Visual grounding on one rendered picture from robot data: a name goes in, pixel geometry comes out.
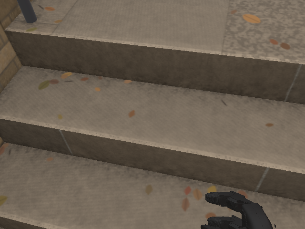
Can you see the robot right hand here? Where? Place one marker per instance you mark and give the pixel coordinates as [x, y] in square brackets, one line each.
[252, 214]

